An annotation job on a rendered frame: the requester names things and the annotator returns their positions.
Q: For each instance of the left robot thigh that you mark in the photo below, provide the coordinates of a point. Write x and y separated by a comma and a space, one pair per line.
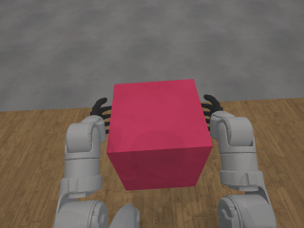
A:
126, 217

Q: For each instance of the right robot hand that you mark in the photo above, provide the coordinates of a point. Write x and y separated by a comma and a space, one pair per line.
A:
214, 107

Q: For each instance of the left robot forearm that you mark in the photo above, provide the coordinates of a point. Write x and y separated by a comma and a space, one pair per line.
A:
82, 160

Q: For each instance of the robot right upper arm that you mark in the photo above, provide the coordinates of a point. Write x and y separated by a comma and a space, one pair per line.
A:
245, 211

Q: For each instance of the left robot hand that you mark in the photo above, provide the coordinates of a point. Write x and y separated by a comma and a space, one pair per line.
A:
97, 110

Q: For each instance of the robot left upper arm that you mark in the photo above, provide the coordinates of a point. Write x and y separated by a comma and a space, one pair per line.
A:
82, 214

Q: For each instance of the carton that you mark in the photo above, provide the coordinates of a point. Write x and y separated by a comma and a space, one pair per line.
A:
158, 136

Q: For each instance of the right robot forearm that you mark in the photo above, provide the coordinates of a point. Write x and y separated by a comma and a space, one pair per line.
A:
238, 158

